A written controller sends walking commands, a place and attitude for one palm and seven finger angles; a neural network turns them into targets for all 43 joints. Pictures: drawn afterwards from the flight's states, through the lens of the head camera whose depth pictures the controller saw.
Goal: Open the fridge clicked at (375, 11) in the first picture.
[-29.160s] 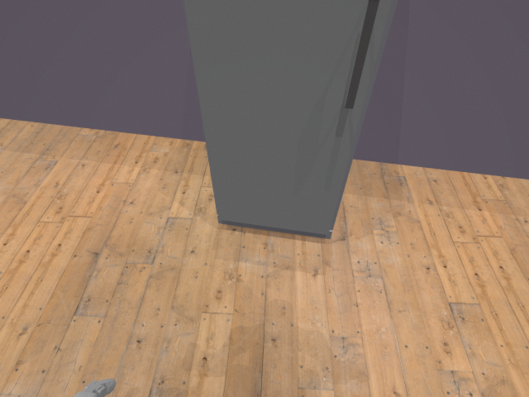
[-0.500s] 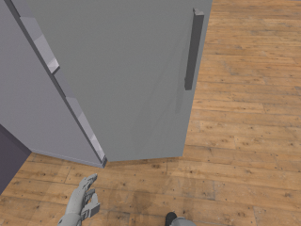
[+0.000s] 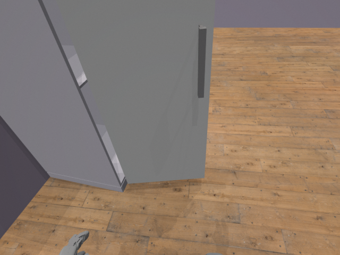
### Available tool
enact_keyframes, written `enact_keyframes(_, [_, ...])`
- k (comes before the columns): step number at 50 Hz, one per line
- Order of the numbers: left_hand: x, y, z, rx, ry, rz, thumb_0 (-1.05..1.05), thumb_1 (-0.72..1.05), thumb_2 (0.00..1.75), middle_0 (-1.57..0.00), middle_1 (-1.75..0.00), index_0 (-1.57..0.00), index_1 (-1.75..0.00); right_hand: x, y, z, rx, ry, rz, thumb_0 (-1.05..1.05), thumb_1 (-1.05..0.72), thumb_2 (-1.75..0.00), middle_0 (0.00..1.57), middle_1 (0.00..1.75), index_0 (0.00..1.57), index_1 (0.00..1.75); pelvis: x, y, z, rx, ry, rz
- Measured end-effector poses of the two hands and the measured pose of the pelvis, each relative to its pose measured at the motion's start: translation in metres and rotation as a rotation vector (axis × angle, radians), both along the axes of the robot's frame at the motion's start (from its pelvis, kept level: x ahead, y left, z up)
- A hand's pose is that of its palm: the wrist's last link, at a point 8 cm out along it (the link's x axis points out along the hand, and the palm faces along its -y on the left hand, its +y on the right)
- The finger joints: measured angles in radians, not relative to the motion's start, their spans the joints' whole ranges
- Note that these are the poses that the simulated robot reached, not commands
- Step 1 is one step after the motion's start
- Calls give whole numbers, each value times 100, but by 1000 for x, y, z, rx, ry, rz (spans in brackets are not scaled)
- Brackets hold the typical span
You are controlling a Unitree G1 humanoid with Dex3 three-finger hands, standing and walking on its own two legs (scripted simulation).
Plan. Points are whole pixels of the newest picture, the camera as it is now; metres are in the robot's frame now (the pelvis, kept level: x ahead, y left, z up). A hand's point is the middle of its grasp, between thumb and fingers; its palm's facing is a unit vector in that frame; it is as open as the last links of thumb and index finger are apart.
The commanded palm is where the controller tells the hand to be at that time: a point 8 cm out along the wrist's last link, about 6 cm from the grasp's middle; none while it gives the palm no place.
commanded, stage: stop stepping back and stand still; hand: right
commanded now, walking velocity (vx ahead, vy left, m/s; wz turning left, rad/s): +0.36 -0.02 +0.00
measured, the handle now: (200, 63) +0.74 -0.13 +0.13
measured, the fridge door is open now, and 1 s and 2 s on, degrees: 73 73 73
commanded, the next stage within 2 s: let the arm hang, fingers relaxed in 1.18 s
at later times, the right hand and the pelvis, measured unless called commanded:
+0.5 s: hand out of the picture +0.13 -0.30 +0.18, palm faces +0.53 +0.71 -0.45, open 7.4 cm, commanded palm +0.08 -0.32 +0.18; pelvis -0.05 -0.01 +0.00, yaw -2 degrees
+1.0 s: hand out of the picture +0.17 -0.31 +0.15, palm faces +0.49 +0.73 -0.47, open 7.4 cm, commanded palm +0.12 -0.33 +0.18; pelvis -0.01 -0.03 +0.01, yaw -4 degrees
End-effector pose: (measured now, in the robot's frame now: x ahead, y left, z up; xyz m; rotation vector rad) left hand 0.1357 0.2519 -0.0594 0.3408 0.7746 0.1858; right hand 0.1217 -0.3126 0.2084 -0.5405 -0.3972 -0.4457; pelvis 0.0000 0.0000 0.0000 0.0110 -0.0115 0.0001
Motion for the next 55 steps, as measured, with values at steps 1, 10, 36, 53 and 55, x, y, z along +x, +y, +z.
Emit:
enact_keyframes(1, [-7,-3,-1,-3,7,6,1,91,90,-20,-30,-20,-30,-3,-8,-2,43,-34,-28,1,-88,-90,22,31,22,31,-3,-2,2,-7,3,-4])
enact_keyframes(10, [-46,-44,-15,-119,-127,48,2,91,90,-20,-30,-20,-30,11,-14,-38,129,76,-3,2,-89,-90,20,30,20,30,-44,-23,-8,-42,-34,-9])
enact_keyframes(36, [-5,-35,-6,-93,-142,-62,2,91,90,-20,-30,-20,-30,-8,-2,-20,6,98,-20,2,-89,-90,22,31,21,31,-33,-17,-3,-51,-33,-65])
enact_keyframes(53, [29,-62,-17,-134,-36,-91,2,91,90,-20,-30,-20,-30,15,-26,-46,106,270,-106,1,-89,-90,21,30,21,31,-5,-29,7,-20,2,-57])
enact_keyframes(55, [32,-63,-12,-121,-50,-94,2,91,90,-20,-30,-20,-30,20,-22,-42,96,251,-71,2,-89,-90,21,30,21,31,-6,-30,7,-19,2,-56])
